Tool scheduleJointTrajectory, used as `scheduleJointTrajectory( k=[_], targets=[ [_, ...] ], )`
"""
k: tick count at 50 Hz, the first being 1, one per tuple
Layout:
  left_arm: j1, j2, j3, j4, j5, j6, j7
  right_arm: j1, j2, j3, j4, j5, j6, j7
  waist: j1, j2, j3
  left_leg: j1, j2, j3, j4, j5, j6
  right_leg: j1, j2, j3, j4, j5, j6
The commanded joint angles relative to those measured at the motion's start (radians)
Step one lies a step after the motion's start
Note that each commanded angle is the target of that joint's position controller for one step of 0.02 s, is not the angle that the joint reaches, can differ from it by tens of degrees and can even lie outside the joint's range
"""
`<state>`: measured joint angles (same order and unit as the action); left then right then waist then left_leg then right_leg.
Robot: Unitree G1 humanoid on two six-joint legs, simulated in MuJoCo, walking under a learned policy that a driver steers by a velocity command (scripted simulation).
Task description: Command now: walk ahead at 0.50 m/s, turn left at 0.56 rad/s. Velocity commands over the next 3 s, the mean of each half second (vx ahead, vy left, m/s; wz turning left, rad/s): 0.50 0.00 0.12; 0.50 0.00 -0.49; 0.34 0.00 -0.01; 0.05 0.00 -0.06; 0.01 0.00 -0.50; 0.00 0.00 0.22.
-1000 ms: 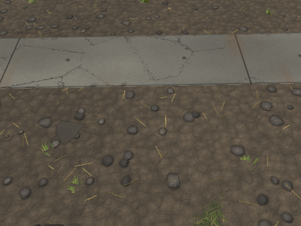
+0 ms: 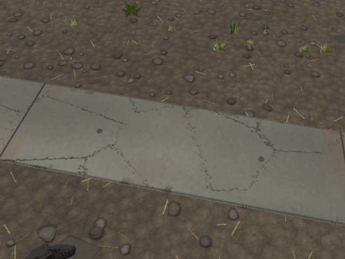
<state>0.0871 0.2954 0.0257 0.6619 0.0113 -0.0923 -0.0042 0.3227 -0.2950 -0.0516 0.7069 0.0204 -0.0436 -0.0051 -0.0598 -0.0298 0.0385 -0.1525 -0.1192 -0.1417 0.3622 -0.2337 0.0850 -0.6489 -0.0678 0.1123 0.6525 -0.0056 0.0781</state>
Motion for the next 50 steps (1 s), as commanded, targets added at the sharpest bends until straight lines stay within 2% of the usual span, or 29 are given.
scheduleJointTrajectory(
  k=[1,4,5,6,7,8,9,10,11,12,14,15,19,21,24,26,28,29,30,31,32,33,34,37,42,43,44,46,50],
  targets=[
    [-0.104,0.079,0.021,-0.086,-0.014,-0.024,-0.009,0.038,-0.174,-0.051,-0.038,0.009,0.000,-0.012,-0.017,0.118,-0.046,-0.069,0.211,-0.182,-0.060,0.184,0.124,0.167,0.074,-0.044,-0.118,0.081,-0.003],
    [-0.075,0.118,0.042,-0.081,-0.019,-0.036,-0.016,0.030,-0.166,-0.052,-0.035,0.006,0.009,-0.016,0.014,0.149,-0.050,0.015,0.249,-0.280,0.026,0.164,0.100,0.210,0.072,-0.016,-0.169,-0.024,-0.046],
    [-0.025,0.128,0.051,-0.068,-0.020,-0.040,-0.014,0.015,-0.159,-0.051,-0.039,0.004,0.012,-0.015,0.045,0.161,-0.059,0.013,0.243,-0.291,0.066,0.182,0.087,0.277,0.073,-0.029,-0.195,-0.046,-0.068],
    [0.067,0.149,0.064,-0.045,-0.013,-0.045,-0.009,0.008,-0.128,-0.040,-0.042,-0.002,0.011,-0.013,0.092,0.152,-0.110,0.000,0.205,-0.256,0.158,0.232,0.061,0.411,0.055,-0.040,-0.226,-0.034,-0.102],
    [0.198,0.190,0.077,-0.034,0.007,-0.049,-0.002,0.018,-0.068,-0.017,-0.053,-0.015,0.006,-0.008,0.145,0.075,-0.240,-0.083,0.153,-0.185,0.394,0.153,0.027,0.643,-0.085,0.085,-0.203,-0.077,-0.167],
    [0.312,0.275,0.101,0.011,0.015,-0.035,-0.005,0.176,-0.001,0.005,-0.059,0.004,-0.006,-0.006,0.099,-0.218,-0.368,-0.419,0.000,-0.042,0.728,-0.214,-0.052,0.984,-0.293,0.514,-0.248,-0.237,-0.348],
    [0.347,0.210,0.092,0.033,-0.019,-0.030,-0.016,0.180,-0.072,-0.002,-0.043,0.017,-0.012,-0.008,0.122,-0.239,-0.334,-0.584,0.039,-0.050,0.884,-0.348,-0.066,0.988,-0.335,0.733,-0.346,-0.502,-0.376],
    [0.297,0.143,0.073,0.023,-0.024,-0.027,-0.015,0.063,-0.138,-0.019,-0.053,0.015,-0.014,-0.007,0.146,-0.122,-0.187,-0.628,0.079,-0.060,0.931,-0.265,-0.065,0.871,-0.284,0.619,-0.371,-0.533,-0.338],
    [0.241,0.122,0.062,0.014,-0.014,-0.019,-0.016,-0.031,-0.141,-0.018,-0.077,-0.001,-0.016,-0.008,0.136,-0.050,-0.108,-0.617,0.117,-0.006,0.912,-0.199,-0.064,0.755,-0.234,0.489,-0.378,-0.434,-0.312],
    [0.208,0.109,0.055,0.015,-0.010,-0.013,-0.017,-0.090,-0.129,-0.017,-0.098,-0.021,-0.025,-0.005,0.121,-0.027,-0.042,-0.612,0.146,0.021,0.850,-0.151,-0.064,0.655,-0.194,0.410,-0.395,-0.306,-0.314],
    [0.189,0.089,0.045,0.014,-0.007,-0.010,-0.015,-0.090,-0.095,-0.014,-0.103,-0.027,-0.037,0.003,0.082,-0.067,-0.033,-0.524,0.176,0.041,0.735,-0.104,-0.071,0.566,-0.128,0.315,-0.420,-0.124,-0.305],
    [0.192,0.089,0.045,0.018,-0.015,-0.008,-0.014,-0.083,-0.077,-0.008,-0.102,-0.028,-0.040,0.006,0.072,-0.082,-0.046,-0.500,0.176,0.058,0.672,-0.113,-0.079,0.554,-0.112,0.286,-0.426,-0.067,-0.312],
    [0.212,0.160,0.067,0.037,-0.034,0.007,0.003,-0.184,-0.023,0.020,-0.122,-0.032,-0.052,0.016,0.090,-0.077,-0.046,-0.367,0.148,0.105,0.370,-0.001,-0.115,0.442,-0.084,0.191,-0.446,-0.005,-0.317],
    [0.244,0.173,0.072,0.048,-0.036,0.018,0.008,-0.238,-0.038,0.018,-0.126,-0.021,-0.058,0.023,0.110,-0.076,-0.045,-0.294,0.121,0.106,0.272,0.135,-0.126,0.411,-0.078,0.183,-0.444,-0.017,-0.302],
    [0.290,0.169,0.073,0.065,-0.043,0.031,0.012,-0.288,-0.066,0.007,-0.141,-0.011,-0.066,0.027,0.115,-0.071,-0.041,-0.220,0.107,0.081,0.174,0.191,-0.120,0.420,-0.088,0.228,-0.406,-0.097,-0.273],
    [0.286,0.165,0.073,0.065,-0.044,0.038,0.015,-0.264,-0.085,-0.006,-0.136,-0.009,-0.072,0.023,0.081,-0.074,-0.046,-0.123,0.110,0.079,0.116,0.189,-0.098,0.407,-0.083,0.256,-0.355,-0.153,-0.242],
    [0.276,0.109,0.058,0.056,-0.035,0.038,0.014,-0.134,-0.124,-0.030,-0.109,-0.016,-0.072,0.009,0.007,-0.062,-0.098,0.093,0.166,0.055,0.074,0.135,-0.053,0.328,-0.014,0.226,-0.202,-0.183,-0.189],
    [0.273,0.036,0.034,0.035,-0.018,0.034,0.012,0.019,-0.185,-0.048,-0.091,-0.030,-0.069,-0.002,-0.055,0.079,-0.216,0.305,0.353,-0.125,0.056,0.052,0.008,0.208,0.060,0.128,0.095,-0.347,-0.143],
    [0.369,0.006,0.022,-0.005,-0.045,0.021,0.013,0.071,-0.260,-0.069,-0.065,-0.034,-0.048,0.003,-0.010,0.363,-0.287,0.455,0.548,-0.519,-0.050,-0.206,0.149,-0.056,0.133,0.013,0.359,-0.597,-0.110],
    [0.350,0.102,0.045,0.016,-0.060,0.024,0.018,0.048,-0.184,-0.056,-0.061,-0.021,-0.047,0.009,-0.019,0.264,-0.192,0.385,0.535,-0.578,-0.099,-0.390,0.157,-0.161,0.062,0.031,0.504,-0.550,-0.096],
    [0.281,0.138,0.058,0.013,-0.055,0.029,0.017,0.014,-0.130,-0.041,-0.062,-0.016,-0.049,0.008,-0.024,0.193,-0.094,0.301,0.492,-0.443,-0.104,-0.320,0.126,-0.185,0.037,0.030,0.548,-0.462,-0.094],
    [0.264,0.124,0.059,0.019,-0.046,0.036,0.017,-0.035,-0.098,-0.030,-0.064,-0.023,-0.051,0.011,0.000,0.143,-0.060,0.224,0.444,-0.326,-0.118,-0.186,0.106,-0.152,0.012,0.020,0.547,-0.391,-0.085],
    [0.242,0.112,0.060,0.013,-0.039,0.041,0.015,-0.071,-0.070,-0.023,-0.058,-0.029,-0.052,0.012,0.018,0.142,-0.027,0.166,0.411,-0.238,-0.135,-0.072,0.100,-0.137,-0.008,0.017,0.522,-0.344,-0.078],
    [0.208,0.059,0.053,-0.008,-0.038,0.056,0.002,-0.096,-0.068,-0.029,-0.036,-0.032,-0.063,0.010,0.044,0.150,-0.006,0.070,0.371,-0.058,-0.192,0.135,0.095,-0.079,-0.040,-0.009,0.472,-0.257,-0.063],
    [0.098,0.026,0.036,-0.056,-0.032,0.054,-0.020,-0.082,-0.125,-0.048,0.011,-0.025,-0.063,0.004,0.027,0.097,0.005,0.075,0.364,0.122,-0.214,0.300,0.099,-0.062,-0.044,-0.039,0.227,-0.058,-0.055],
    [0.178,-0.030,-0.011,0.006,0.113,0.033,-0.079,-0.021,0.009,0.004,-0.001,-0.117,-0.092,0.020,0.027,0.084,-0.069,0.144,0.415,0.113,-0.256,0.222,0.153,-0.073,-0.046,-0.073,0.195,-0.006,-0.065],
    [0.130,-0.025,-0.002,-0.002,0.099,0.027,-0.098,0.017,-0.023,-0.001,0.018,-0.117,-0.098,0.027,0.010,0.085,-0.005,0.164,0.422,0.125,-0.258,0.229,0.148,-0.109,-0.052,-0.049,0.169,0.003,-0.079],
    [0.026,0.022,0.004,-0.025,0.064,0.016,-0.107,0.038,-0.081,-0.005,0.033,-0.106,-0.091,0.032,-0.005,0.078,0.013,0.199,0.404,0.189,-0.245,0.257,0.122,-0.120,-0.030,-0.085,0.103,0.025,-0.101],
    [-0.056,0.040,-0.002,-0.056,0.056,0.013,-0.093,0.088,-0.121,0.001,0.082,-0.101,-0.072,0.034,-0.002,0.111,0.050,0.255,0.430,0.267,-0.212,0.339,0.092,-0.043,0.014,-0.130,0.016,-0.071,-0.150]
  ],
)
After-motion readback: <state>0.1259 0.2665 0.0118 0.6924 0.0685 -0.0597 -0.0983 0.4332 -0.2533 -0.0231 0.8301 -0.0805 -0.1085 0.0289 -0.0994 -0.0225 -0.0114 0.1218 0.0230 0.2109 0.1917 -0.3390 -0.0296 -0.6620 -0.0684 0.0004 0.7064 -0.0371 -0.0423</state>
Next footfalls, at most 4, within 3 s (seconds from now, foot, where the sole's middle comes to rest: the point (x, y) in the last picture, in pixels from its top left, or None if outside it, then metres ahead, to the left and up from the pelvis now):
0.14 right None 0.26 -0.14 -0.78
0.58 left None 0.44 0.12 -0.78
1.08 right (217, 196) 0.70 -0.23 -0.78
1.56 left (178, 146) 0.96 -0.08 -0.78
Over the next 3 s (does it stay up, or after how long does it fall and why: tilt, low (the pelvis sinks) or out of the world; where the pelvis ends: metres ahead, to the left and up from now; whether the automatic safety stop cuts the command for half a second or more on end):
stays up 0.88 -0.19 0.00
